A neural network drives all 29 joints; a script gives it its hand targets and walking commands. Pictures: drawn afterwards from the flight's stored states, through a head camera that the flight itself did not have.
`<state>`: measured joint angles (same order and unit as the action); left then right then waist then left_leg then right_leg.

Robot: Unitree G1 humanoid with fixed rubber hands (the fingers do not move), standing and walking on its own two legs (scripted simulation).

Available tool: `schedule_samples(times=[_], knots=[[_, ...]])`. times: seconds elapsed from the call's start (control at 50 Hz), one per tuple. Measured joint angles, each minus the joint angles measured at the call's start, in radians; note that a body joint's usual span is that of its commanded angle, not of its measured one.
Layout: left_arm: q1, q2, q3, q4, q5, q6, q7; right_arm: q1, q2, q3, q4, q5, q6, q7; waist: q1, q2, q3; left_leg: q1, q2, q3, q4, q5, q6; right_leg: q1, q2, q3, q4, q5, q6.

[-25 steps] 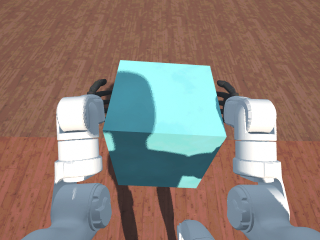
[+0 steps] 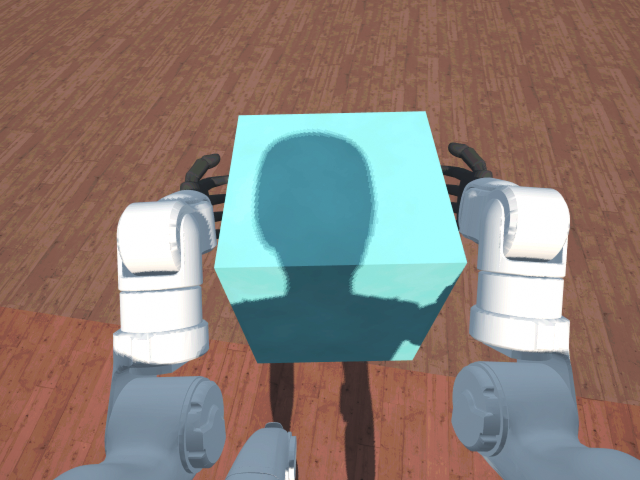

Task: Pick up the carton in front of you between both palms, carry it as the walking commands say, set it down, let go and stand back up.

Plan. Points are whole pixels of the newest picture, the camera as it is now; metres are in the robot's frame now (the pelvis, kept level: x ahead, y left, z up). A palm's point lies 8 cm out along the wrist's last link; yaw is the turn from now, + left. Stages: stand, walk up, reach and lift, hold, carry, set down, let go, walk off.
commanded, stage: carry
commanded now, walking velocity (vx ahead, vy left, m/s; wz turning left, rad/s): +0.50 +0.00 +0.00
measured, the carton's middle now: (333, 249) +0.38 +0.02 +0.08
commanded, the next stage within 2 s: none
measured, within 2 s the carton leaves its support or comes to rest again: neither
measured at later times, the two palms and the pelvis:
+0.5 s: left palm (251, 33) +0.69 +0.16 +0.20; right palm (455, 37) +0.67 -0.14 +0.20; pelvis +0.31 +0.03 +0.03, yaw +0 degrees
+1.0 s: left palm out of the picture +0.99 +0.17 +0.23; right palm out of the picture +1.00 -0.13 +0.23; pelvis +0.62 +0.01 +0.05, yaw +0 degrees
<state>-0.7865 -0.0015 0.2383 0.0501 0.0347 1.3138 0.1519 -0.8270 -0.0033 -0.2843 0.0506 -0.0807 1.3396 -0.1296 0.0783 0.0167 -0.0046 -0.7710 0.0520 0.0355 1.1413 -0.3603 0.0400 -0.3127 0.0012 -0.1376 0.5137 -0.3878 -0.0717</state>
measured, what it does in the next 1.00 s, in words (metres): climbs: left foot, then right foot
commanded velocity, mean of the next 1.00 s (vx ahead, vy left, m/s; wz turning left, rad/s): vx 0.50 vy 0.00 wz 0.00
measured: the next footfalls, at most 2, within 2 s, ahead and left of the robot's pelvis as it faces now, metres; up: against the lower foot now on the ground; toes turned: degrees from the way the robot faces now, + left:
left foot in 0.16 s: +0.30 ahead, +0.12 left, +0.02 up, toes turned +6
right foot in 0.58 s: +0.56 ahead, -0.09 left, +0.05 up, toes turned -8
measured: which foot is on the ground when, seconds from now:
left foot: up 0.00-0.14, down 0.16-0.62, up 0.64-1.00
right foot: down 0.00-0.18, up 0.20-0.56, down 0.58-1.00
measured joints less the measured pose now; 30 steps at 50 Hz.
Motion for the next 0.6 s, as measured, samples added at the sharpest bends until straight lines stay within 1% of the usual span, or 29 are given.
schedule_samples(times=[0.04,0.08,0.12,0.14,0.16,0.18,0.2,0.22,0.24,0.26,0.3,0.34,0.38,0.42,0.46,0.52,0.56,0.58,0.6], knots=[[-0.014,-0.002,0.008,-0.011,0.002,0.001,0.0,-0.006,0.001,-0.003,-0.018,0.0,0.001,0.0,-0.005,-0.002,-0.011,-0.007,0.011,0.009,-0.132,0.044,-0.004,0.046,-0.001,0.006,-0.023,-0.026,0.011],[-0.029,-0.002,0.01,-0.001,0.005,0.004,0.0,-0.011,-0.003,-0.006,-0.015,0.003,0.002,0.0,-0.014,-0.007,-0.03,0.019,0.011,0.026,-0.274,0.078,-0.001,0.094,-0.007,0.012,-0.039,-0.06,0.027],[-0.041,0.002,0.01,0.025,0.009,0.01,0.0,-0.018,-0.009,-0.007,0.012,0.007,0.003,0.0,-0.027,-0.019,-0.053,0.077,-0.008,0.062,-0.406,0.09,0.012,0.14,-0.023,0.02,-0.033,-0.108,0.047],[-0.047,0.008,0.011,0.041,0.009,0.015,0.0,-0.026,-0.011,-0.006,0.037,0.007,0.001,0.0,-0.038,-0.027,-0.063,0.124,-0.026,0.089,-0.475,0.103,0.021,0.154,-0.037,0.026,-0.001,-0.141,0.055],[-0.052,0.019,0.014,0.058,0.007,0.018,-0.001,-0.036,-0.009,-0.002,0.068,0.006,-0.007,0.0,-0.054,-0.04,-0.069,0.161,-0.041,0.109,-0.505,0.129,0.03,0.151,-0.057,0.033,0.072,-0.176,0.06],[-0.052,0.029,0.02,0.075,0.005,0.016,-0.005,-0.042,-0.004,0.006,0.099,0.002,-0.02,0.0,-0.071,-0.051,-0.07,0.169,-0.049,0.122,-0.473,0.119,0.032,0.112,-0.076,0.049,0.198,-0.158,0.061],[-0.046,0.038,0.026,0.091,0.004,0.013,-0.01,-0.042,0.003,0.016,0.127,-0.005,-0.031,0.0,-0.093,-0.048,-0.069,0.179,-0.052,0.124,-0.447,0.089,0.032,0.054,-0.067,0.085,0.357,-0.136,0.063],[-0.04,0.041,0.032,0.107,0.004,0.012,-0.013,-0.033,0.007,0.024,0.143,-0.008,-0.036,0.0,-0.11,-0.041,-0.065,0.197,-0.053,0.12,-0.443,0.064,0.032,-0.012,-0.046,0.116,0.517,-0.123,0.058],[-0.037,0.039,0.036,0.119,0.008,0.015,-0.013,-0.019,0.008,0.032,0.148,-0.006,-0.037,0.0,-0.124,-0.035,-0.058,0.222,-0.052,0.115,-0.455,0.047,0.032,-0.079,-0.028,0.131,0.651,-0.107,0.05],[-0.035,0.035,0.037,0.124,0.014,0.019,-0.014,-0.002,0.006,0.04,0.144,0.001,-0.035,0.0,-0.134,-0.032,-0.05,0.249,-0.052,0.111,-0.477,0.041,0.028,-0.143,-0.018,0.135,0.744,-0.088,0.043],[-0.034,0.026,0.035,0.115,0.025,0.027,-0.014,0.026,-0.001,0.05,0.118,0.021,-0.031,-0.002,-0.148,-0.03,-0.031,0.304,-0.05,0.104,-0.527,0.037,0.022,-0.252,-0.016,0.129,0.811,-0.046,0.032],[-0.035,0.018,0.03,0.085,0.033,0.031,-0.013,0.035,-0.005,0.05,0.083,0.036,-0.029,-0.012,-0.155,-0.029,-0.012,0.353,-0.049,0.098,-0.567,0.027,0.021,-0.342,-0.024,0.121,0.798,-0.019,0.028],[-0.036,0.012,0.029,0.047,0.037,0.032,-0.013,0.032,-0.004,0.042,0.05,0.045,-0.031,-0.017,-0.156,-0.03,-0.002,0.398,-0.049,0.094,-0.599,0.012,0.018,-0.415,-0.038,0.114,0.752,0.003,0.031],[-0.036,0.008,0.031,0.007,0.039,0.033,-0.013,0.023,-0.002,0.034,0.022,0.049,-0.032,-0.02,-0.154,-0.032,-0.003,0.442,-0.049,0.09,-0.627,-0.008,0.014,-0.464,-0.054,0.105,0.672,0.023,0.037],[-0.037,0.006,0.034,-0.018,0.04,0.036,-0.013,0.012,0.001,0.027,0.009,0.048,-0.032,-0.021,-0.149,-0.031,-0.014,0.487,-0.049,0.085,-0.654,-0.032,0.004,-0.481,-0.067,0.093,0.555,0.059,0.042],[-0.038,0.011,0.039,-0.013,0.037,0.039,-0.013,-0.003,0.004,0.024,0.024,0.041,-0.028,-0.021,-0.136,-0.024,-0.044,0.564,-0.041,0.076,-0.689,-0.076,-0.021,-0.442,-0.067,0.064,0.342,0.111,0.038],[-0.043,0.016,0.04,0.021,0.032,0.037,-0.014,-0.011,0.002,0.024,0.055,0.035,-0.024,-0.02,-0.121,-0.01,-0.066,0.614,-0.023,0.069,-0.687,-0.122,-0.042,-0.374,-0.045,0.022,0.205,0.132,0.028],[-0.051,0.018,0.038,0.049,0.031,0.034,-0.014,-0.015,-0.003,0.023,0.073,0.033,-0.021,-0.018,-0.111,-0.003,-0.074,0.629,-0.01,0.063,-0.655,-0.155,-0.05,-0.323,-0.029,-0.006,0.137,0.145,0.018],[-0.058,0.015,0.033,0.08,0.033,0.022,-0.014,-0.019,-0.015,0.024,0.092,0.031,-0.021,-0.014,-0.093,0.017,-0.075,0.624,0.015,0.055,-0.579,-0.187,-0.053,-0.293,-0.012,-0.027,0.126,0.168,0.005]])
